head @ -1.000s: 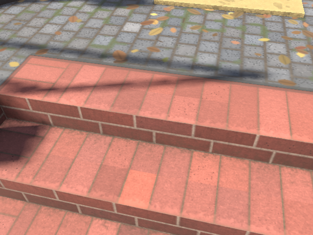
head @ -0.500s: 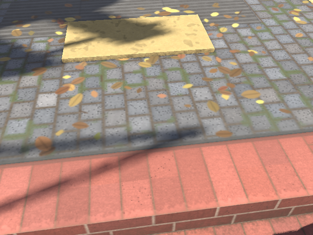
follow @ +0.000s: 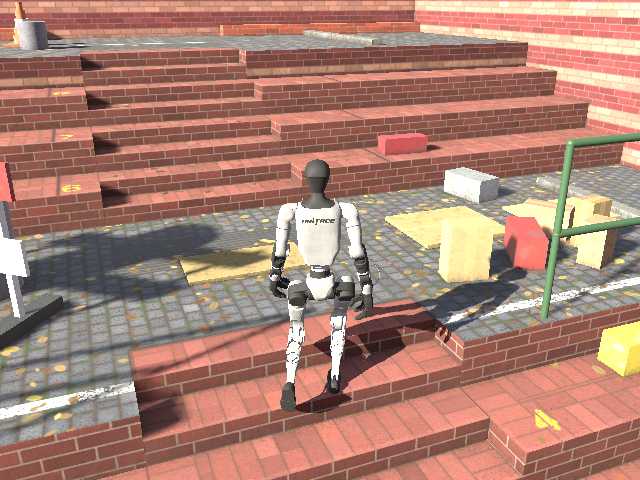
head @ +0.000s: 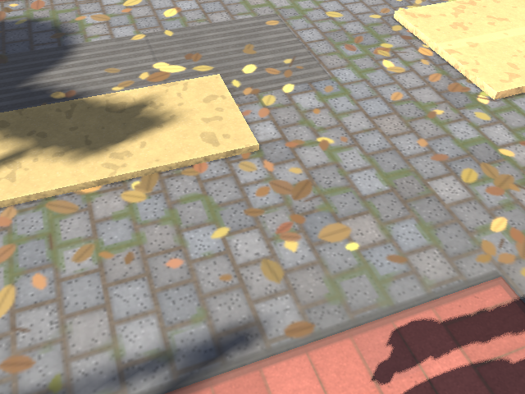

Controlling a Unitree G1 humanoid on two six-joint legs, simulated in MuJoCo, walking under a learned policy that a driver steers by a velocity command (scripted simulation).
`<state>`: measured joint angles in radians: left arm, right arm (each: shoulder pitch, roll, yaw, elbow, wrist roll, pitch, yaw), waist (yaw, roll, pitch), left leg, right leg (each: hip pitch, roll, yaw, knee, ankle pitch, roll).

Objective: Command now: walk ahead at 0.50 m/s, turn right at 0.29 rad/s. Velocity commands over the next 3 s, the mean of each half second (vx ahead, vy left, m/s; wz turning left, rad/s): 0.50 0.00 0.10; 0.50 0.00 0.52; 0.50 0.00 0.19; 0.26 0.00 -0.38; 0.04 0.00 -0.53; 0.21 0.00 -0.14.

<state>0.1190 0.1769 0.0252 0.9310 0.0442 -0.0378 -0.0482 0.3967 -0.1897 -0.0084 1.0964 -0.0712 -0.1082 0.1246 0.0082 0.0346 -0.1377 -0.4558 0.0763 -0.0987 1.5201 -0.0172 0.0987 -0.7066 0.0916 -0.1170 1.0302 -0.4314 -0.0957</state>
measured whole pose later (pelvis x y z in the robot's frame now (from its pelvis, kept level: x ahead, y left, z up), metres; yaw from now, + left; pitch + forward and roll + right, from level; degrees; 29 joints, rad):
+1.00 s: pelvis +0.57 +0.08 +0.20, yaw +23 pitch +4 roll -1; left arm -0.09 0.16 0.02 0.76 0.03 -0.12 -0.01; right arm 0.45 -0.17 -0.05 1.02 -0.05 -0.13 0.07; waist -0.06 0.00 -0.08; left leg -0.17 -0.14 -0.24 0.92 -0.53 0.05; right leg -0.51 -0.01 -0.07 0.61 -0.18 -0.05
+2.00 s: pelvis +0.94 +0.27 +0.21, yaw +13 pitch +3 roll +1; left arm 0.06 0.24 0.09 0.75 0.01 0.00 -0.01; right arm 0.13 -0.26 -0.08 0.87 0.00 -0.03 -0.05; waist 0.00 0.01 0.05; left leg -0.31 0.09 0.14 0.91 -0.53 -0.05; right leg -0.52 0.02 -0.05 0.58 -0.26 -0.10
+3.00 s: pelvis +1.01 +0.27 +0.23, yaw -6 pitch +4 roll +1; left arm 0.43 0.21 0.04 0.79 0.00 -0.04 0.01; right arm 0.19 -0.26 -0.07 0.74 0.01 -0.05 0.00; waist 0.05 0.03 -0.06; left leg -0.74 0.09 0.00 0.90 -0.09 -0.02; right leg -0.08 0.01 0.03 0.30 -0.29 -0.03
